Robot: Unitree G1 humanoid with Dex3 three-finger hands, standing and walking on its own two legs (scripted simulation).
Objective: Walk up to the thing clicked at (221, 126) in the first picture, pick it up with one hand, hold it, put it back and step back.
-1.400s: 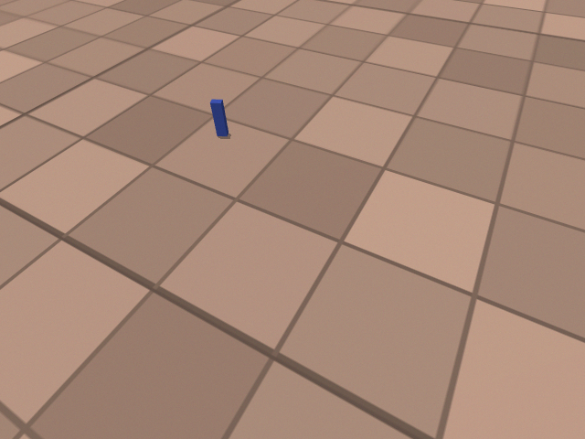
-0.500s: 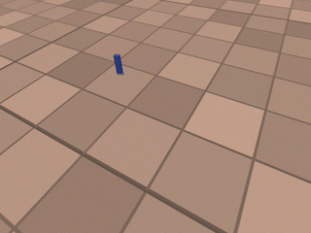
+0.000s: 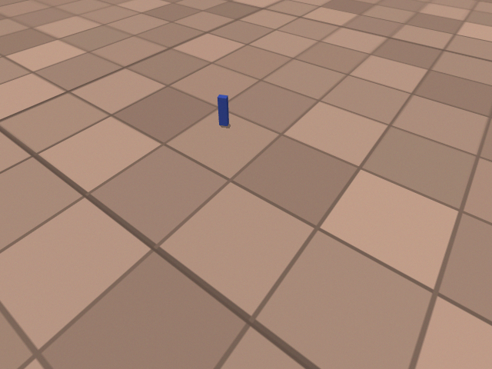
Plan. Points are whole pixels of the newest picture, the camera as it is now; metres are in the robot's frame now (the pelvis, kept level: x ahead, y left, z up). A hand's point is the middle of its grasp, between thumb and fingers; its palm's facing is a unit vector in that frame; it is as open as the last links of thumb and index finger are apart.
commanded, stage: walk up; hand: left
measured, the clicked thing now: (223, 110) +1.86 +0.25 -0.66
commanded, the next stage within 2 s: none
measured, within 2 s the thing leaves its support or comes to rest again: neither
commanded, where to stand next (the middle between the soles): +1.55 +0.02 m, yaw +2 degrees
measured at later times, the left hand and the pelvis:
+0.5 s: hand (122, 264) +0.37 +0.31 -0.13, palm faces -0.08 -0.93 -0.35, open 7.4 cm; pelvis +0.24 +0.04 -0.01, yaw +0 degrees
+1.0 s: hand (136, 216) +0.54 +0.34 -0.18, palm faces +0.04 -0.94 -0.34, open 7.4 cm; pelvis +0.53 +0.06 -0.02, yaw +3 degrees
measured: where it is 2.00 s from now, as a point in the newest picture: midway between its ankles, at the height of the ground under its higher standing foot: (249, 217)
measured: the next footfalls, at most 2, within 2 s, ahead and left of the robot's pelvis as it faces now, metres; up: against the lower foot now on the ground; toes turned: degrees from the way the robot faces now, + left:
left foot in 0.06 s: +0.15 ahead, +0.17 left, +0.00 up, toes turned +6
right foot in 0.54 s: +0.45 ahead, -0.11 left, +0.00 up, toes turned -5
